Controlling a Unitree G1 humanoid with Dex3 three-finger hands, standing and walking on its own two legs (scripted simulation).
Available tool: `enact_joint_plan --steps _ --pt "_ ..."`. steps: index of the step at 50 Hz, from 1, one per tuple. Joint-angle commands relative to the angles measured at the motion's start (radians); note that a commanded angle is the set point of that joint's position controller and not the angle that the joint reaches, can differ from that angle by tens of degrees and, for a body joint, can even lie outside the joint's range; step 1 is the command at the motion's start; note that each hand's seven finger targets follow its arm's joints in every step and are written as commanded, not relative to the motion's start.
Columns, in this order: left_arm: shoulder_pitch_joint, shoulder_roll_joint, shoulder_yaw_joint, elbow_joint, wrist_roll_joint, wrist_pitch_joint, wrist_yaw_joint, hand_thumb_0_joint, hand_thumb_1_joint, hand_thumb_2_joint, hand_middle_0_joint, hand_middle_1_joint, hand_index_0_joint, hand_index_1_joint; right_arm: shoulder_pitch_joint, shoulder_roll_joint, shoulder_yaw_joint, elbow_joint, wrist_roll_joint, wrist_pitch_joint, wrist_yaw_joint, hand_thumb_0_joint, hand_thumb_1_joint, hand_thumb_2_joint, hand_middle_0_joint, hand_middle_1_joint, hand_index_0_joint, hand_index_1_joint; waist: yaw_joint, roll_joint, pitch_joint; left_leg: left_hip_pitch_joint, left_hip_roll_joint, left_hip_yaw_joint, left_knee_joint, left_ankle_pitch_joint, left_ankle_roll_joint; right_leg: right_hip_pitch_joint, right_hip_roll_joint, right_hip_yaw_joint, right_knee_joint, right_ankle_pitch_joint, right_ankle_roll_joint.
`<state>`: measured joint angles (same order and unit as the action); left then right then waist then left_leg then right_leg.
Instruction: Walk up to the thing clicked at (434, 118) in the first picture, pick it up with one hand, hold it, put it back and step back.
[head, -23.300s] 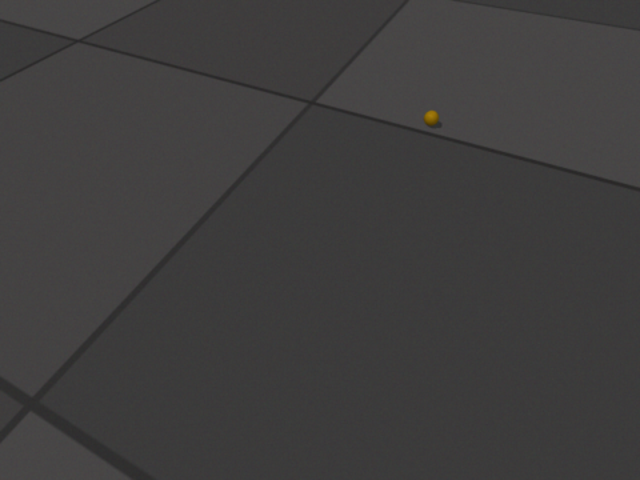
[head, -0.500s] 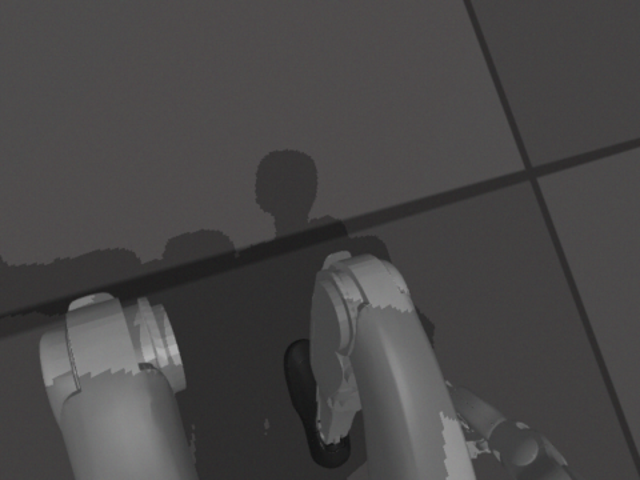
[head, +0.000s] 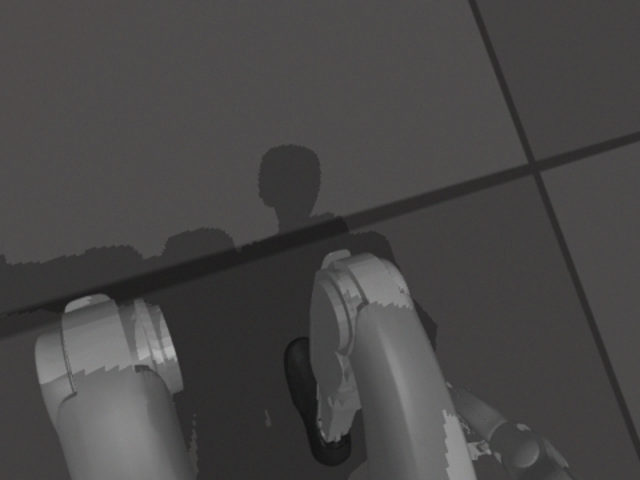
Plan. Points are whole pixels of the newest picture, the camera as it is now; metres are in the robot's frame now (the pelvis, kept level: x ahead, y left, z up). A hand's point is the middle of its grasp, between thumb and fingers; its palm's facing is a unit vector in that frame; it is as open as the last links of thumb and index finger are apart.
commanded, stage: close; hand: left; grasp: from above
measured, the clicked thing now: out of the picture +0.37 +0.41 -0.24
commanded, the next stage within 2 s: none
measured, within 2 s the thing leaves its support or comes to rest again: neither
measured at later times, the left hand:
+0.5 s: hand out of the picture +0.35 +0.40 -0.22, palm faces -0.41 -0.20 -0.89, open 9.7 cm
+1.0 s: hand out of the picture +0.35 +0.40 -0.22, palm faces -0.41 -0.20 -0.89, open 9.9 cm
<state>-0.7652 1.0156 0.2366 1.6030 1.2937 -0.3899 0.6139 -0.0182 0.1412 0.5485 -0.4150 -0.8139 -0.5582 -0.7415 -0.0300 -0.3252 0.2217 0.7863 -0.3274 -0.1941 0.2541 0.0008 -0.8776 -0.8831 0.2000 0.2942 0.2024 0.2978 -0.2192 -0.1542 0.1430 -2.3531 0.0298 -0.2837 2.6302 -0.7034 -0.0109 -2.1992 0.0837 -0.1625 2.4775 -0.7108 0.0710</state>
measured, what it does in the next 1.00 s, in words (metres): stands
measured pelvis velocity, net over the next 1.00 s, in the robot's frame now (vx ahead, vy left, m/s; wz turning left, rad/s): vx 0.00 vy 0.00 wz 0.00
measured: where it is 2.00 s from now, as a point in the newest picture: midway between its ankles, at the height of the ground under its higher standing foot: (245, 452)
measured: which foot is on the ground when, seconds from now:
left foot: down 0.00-1.00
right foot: down 0.00-1.00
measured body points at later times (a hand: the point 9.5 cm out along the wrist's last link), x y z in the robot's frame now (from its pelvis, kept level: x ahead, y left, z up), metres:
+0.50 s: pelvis +0.00 +0.00 +0.00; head +0.23 +0.15 +0.36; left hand +0.37 +0.41 -0.17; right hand +0.13 -0.26 -0.07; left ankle +0.07 +0.13 -0.25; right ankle +0.11 -0.12 -0.25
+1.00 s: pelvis +0.00 +0.00 +0.00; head +0.23 +0.15 +0.36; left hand +0.37 +0.41 -0.17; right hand +0.12 -0.26 -0.07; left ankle +0.07 +0.13 -0.25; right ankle +0.11 -0.12 -0.25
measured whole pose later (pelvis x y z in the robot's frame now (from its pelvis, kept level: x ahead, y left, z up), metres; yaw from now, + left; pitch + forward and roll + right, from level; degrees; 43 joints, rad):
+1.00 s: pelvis +0.00 +0.00 +0.00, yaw +0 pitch +22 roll -14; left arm -0.77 1.02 0.23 1.60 1.29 -0.39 0.61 0.00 0.13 0.58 -0.39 -0.85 -0.49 -0.75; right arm -0.02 -0.33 0.22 0.78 -0.32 -0.20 0.26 0.00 -0.88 -0.88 0.20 0.29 0.20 0.30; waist -0.22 -0.15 0.14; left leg -2.36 0.03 -0.28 2.63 -0.70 0.00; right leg -2.20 0.08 -0.16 2.47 -0.71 0.07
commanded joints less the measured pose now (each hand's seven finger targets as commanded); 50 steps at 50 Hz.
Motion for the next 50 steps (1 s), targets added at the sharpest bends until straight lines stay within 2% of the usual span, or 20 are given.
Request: enact_joint_plan --steps 1,2,6,8,10,11,18,22,27,28,32,33,34,36,39,41,42,44,45,50 --pt "-0.178 0.305 0.026 -0.136 -0.023 -0.005 0.038 0.0 0.199 0.598 -0.446 -0.843 -0.535 -0.75 0.117 -0.318 -0.093 -0.006 0.013 -0.005 -0.012 0.0 -0.873 -0.886 0.2 0.3 0.2 0.3 0.002 0.495 -0.651 0.492 0.02 0.136 -0.278 0.197 0.013 0.252 0.025 -0.096 -0.219 0.235 -0.087" --pt "-0.182 0.316 0.038 -0.126 -0.03 -0.005 0.042 0.0 0.186 0.615 -0.448 -0.834 -0.529 -0.75 0.119 -0.319 -0.092 -0.003 0.013 -0.006 -0.012 0.0 -0.873 -0.886 0.2 0.299 0.2 0.3 -0.004 0.476 -0.645 0.49 0.018 0.137 -0.27 0.202 0.014 0.249 0.02 -0.101 -0.212 0.241 -0.084" --pt "-0.184 0.297 0.021 -0.103 -0.02 -0.006 0.04 0.0 0.188 0.591 -0.435 -0.836 -0.524 -0.743 0.13 -0.322 -0.092 -0.008 0.011 -0.004 -0.01 0.0 -0.872 -0.885 0.2 0.3 0.2 0.3 -0.023 0.473 -0.62 0.486 0.019 0.131 -0.271 0.201 0.015 0.23 0.02 -0.111 -0.204 0.243 -0.082" --pt "-0.177 0.305 0.027 -0.101 -0.021 -0.004 0.04 0.0 0.17 0.605 -0.428 -0.84 -0.512 -0.751 0.12 -0.318 -0.093 -0.008 0.015 -0.003 -0.013 0.0 -0.872 -0.886 0.2 0.3 0.2 0.3 -0.008 0.475 -0.623 0.477 0.021 0.133 -0.279 0.186 0.015 0.236 0.023 -0.101 -0.215 0.224 -0.086" --pt "-0.192 0.303 0.019 -0.096 -0.018 -0.004 0.038 0.0 0.183 0.618 -0.434 -0.849 -0.519 -0.76 0.129 -0.323 -0.088 -0.012 0.011 -0.003 -0.013 0.0 -0.872 -0.886 0.2 0.3 0.2 0.3 -0.022 0.472 -0.609 0.481 0.018 0.131 -0.284 0.178 0.015 0.223 0.019 -0.111 -0.212 0.22 -0.083" --pt "-0.182 0.302 0.017 -0.1 -0.015 0.0 0.034 0.0 0.178 0.611 -0.431 -0.854 -0.518 -0.763 0.125 -0.319 -0.092 -0.01 0.013 -0.006 -0.012 0.0 -0.873 -0.886 0.2 0.3 0.2 0.3 -0.009 0.489 -0.614 0.497 0.018 0.135 -0.286 0.176 0.013 0.221 0.019 -0.107 -0.208 0.214 -0.085" --pt "-0.198 0.284 0.003 -0.108 -0.015 -0.004 0.028 0.0 0.169 0.603 -0.414 -0.869 -0.508 -0.771 0.123 -0.319 -0.092 -0.015 0.013 -0.012 -0.007 0.0 -0.874 -0.886 0.2 0.3 0.2 0.3 -0.025 0.505 -0.615 0.506 0.019 0.131 -0.283 0.176 0.011 0.212 0.017 -0.113 -0.199 0.218 -0.083" --pt "-0.2 0.307 0.017 -0.111 -0.012 -0.002 0.034 0.0 0.151 0.609 -0.413 -0.847 -0.499 -0.757 0.125 -0.324 -0.09 -0.017 0.018 -0.01 -0.009 0.0 -0.872 -0.885 0.2 0.3 0.2 0.3 -0.018 0.484 -0.619 0.487 0.02 0.131 -0.282 0.182 0.014 0.223 0.022 -0.108 -0.212 0.224 -0.086" --pt "-0.185 0.28 0.011 -0.107 -0.019 -0.004 0.039 0.0 0.153 0.595 -0.399 -0.863 -0.495 -0.763 0.121 -0.321 -0.098 -0.005 0.02 -0.011 -0.007 0.0 -0.873 -0.885 0.2 0.3 0.2 0.3 -0.007 0.504 -0.626 0.511 0.019 0.126 -0.299 0.184 0.009 0.21 0.023 -0.118 -0.203 0.218 -0.085" --pt "-0.191 0.283 0.005 -0.1 -0.014 -0.001 0.037 0.0 0.154 0.597 -0.399 -0.864 -0.494 -0.764 0.125 -0.32 -0.099 -0.007 0.02 -0.013 -0.006 0.0 -0.872 -0.885 0.2 0.3 0.2 0.3 -0.016 0.502 -0.626 0.511 0.021 0.126 -0.289 0.188 0.009 0.211 0.022 -0.115 -0.199 0.224 -0.085" --pt "-0.204 0.304 0.012 -0.102 -0.007 0.003 0.035 0.0 0.15 0.594 -0.398 -0.86 -0.492 -0.761 0.122 -0.324 -0.094 -0.02 0.023 -0.015 -0.005 0.0 -0.872 -0.885 0.2 0.3 0.2 0.3 -0.019 0.507 -0.616 0.51 0.021 0.127 -0.286 0.189 0.011 0.205 0.017 -0.114 -0.197 0.229 -0.084" --pt "-0.195 0.311 0.03 -0.11 -0.017 0.001 0.041 0.0 0.151 0.591 -0.401 -0.861 -0.496 -0.763 0.125 -0.328 -0.094 -0.009 0.021 -0.01 -0.007 0.0 -0.873 -0.886 0.2 0.3 0.2 0.3 -0.01 0.497 -0.624 0.505 0.019 0.126 -0.293 0.197 0.011 0.22 0.02 -0.118 -0.206 0.232 -0.081" --pt "-0.192 0.289 0.002 -0.078 -0.006 0.004 0.035 0.0 0.144 0.591 -0.389 -0.865 -0.486 -0.763 0.129 -0.324 -0.093 -0.017 0.021 -0.013 -0.005 0.0 -0.872 -0.885 0.2 0.3 0.2 0.3 -0.027 0.49 -0.609 0.499 0.02 0.127 -0.282 0.187 0.012 0.211 0.019 -0.114 -0.2 0.229 -0.083" --pt "-0.195 0.283 0.001 -0.077 -0.007 0.002 0.033 0.0 0.137 0.591 -0.379 -0.868 -0.478 -0.765 0.138 -0.324 -0.088 -0.014 0.016 -0.012 -0.004 0.0 -0.872 -0.885 0.2 0.3 0.2 0.3 -0.032 0.487 -0.608 0.501 0.019 0.126 -0.288 0.193 0.014 0.219 0.021 -0.118 -0.204 0.234 -0.079" --pt "-0.215 0.297 0.007 -0.097 -0.028 -0.002 0.032 0.0 0.126 0.583 -0.385 -0.853 -0.478 -0.756 0.122 -0.325 -0.091 -0.008 0.025 -0.013 -0.008 0.0 -0.872 -0.885 0.2 0.3 0.2 0.3 -0.019 0.474 -0.598 0.476 0.018 0.123 -0.29 0.167 0.014 0.206 0.018 -0.116 -0.21 0.208 -0.083" --pt "-0.21 0.295 0.002 -0.082 -0.016 -0.005 0.026 0.0 0.142 0.581 -0.391 -0.852 -0.488 -0.751 0.138 -0.33 -0.085 -0.02 0.018 -0.013 -0.006 0.0 -0.872 -0.885 0.2 0.3 0.2 0.3 -0.033 0.489 -0.603 0.505 0.02 0.117 -0.295 0.175 0.013 0.204 0.017 -0.125 -0.198 0.218 -0.078" --pt "-0.208 0.281 -0.012 -0.094 -0.016 -0.005 0.022 0.0 0.144 0.577 -0.381 -0.866 -0.483 -0.76 0.126 -0.325 -0.091 -0.013 0.02 -0.015 -0.007 0.0 -0.871 -0.884 0.2 0.3 0.2 0.3 -0.024 0.5 -0.615 0.513 0.021 0.116 -0.294 0.175 0.01 0.201 0.018 -0.121 -0.195 0.212 -0.081" --pt "-0.198 0.303 0.006 -0.088 -0.013 -0.005 0.023 0.0 0.14 0.586 -0.389 -0.856 -0.484 -0.757 0.134 -0.329 -0.087 -0.025 0.018 -0.013 -0.006 0.0 -0.871 -0.885 0.2 0.3 0.2 0.3 -0.028 0.495 -0.608 0.506 0.02 0.12 -0.292 0.176 0.013 0.217 0.018 -0.121 -0.203 0.22 -0.079" --pt "-0.174 0.295 0.015 -0.088 -0.021 -0.005 0.025 0.0 0.121 0.589 -0.382 -0.845 -0.472 -0.75 0.126 -0.326 -0.089 -0.024 0.021 -0.009 -0.008 0.0 -0.872 -0.885 0.2 0.3 0.2 0.3 -0.009 0.487 -0.617 0.494 0.018 0.123 -0.296 0.177 0.013 0.224 0.022 -0.118 -0.213 0.217 -0.082" --pt "-0.191 0.294 0.008 -0.107 -0.024 -0.008 0.025 0.0 0.097 0.585 -0.367 -0.844 -0.457 -0.75 0.129 -0.323 -0.09 -0.019 0.021 -0.01 -0.008 0.0 -0.873 -0.885 0.2 0.3 0.2 0.3 -0.017 0.488 -0.611 0.489 0.018 0.131 -0.286 0.176 0.012 0.22 0.019 -0.113 -0.209 0.219 -0.083"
